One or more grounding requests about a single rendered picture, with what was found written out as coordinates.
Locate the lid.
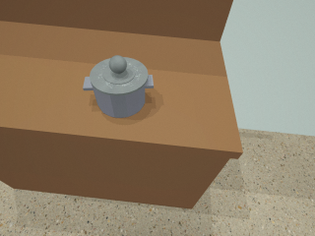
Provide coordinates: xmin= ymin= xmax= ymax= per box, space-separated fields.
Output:
xmin=90 ymin=57 xmax=149 ymax=96

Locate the knob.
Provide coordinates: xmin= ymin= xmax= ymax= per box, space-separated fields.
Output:
xmin=108 ymin=55 xmax=127 ymax=74

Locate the pot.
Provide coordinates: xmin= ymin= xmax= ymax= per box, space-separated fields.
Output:
xmin=83 ymin=75 xmax=154 ymax=118

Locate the table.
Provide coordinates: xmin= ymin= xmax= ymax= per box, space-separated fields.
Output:
xmin=0 ymin=0 xmax=243 ymax=209

